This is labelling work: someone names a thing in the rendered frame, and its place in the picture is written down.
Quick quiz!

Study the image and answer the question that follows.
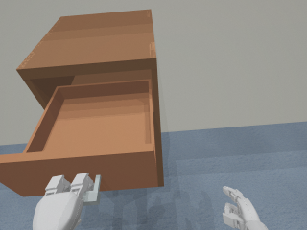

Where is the right robot hand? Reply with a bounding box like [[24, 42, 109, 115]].
[[223, 186, 261, 230]]

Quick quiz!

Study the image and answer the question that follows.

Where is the handle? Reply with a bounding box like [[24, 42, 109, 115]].
[[82, 174, 102, 206]]

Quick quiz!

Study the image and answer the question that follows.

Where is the drawer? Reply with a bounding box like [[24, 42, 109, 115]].
[[0, 79, 158, 197]]

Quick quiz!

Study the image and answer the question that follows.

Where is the left robot hand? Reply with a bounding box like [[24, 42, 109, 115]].
[[33, 172, 95, 230]]

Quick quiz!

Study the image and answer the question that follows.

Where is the robot right forearm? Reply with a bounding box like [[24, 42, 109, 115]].
[[244, 220, 269, 230]]

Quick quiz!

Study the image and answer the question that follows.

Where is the cabinet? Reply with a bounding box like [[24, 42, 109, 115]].
[[16, 9, 164, 187]]

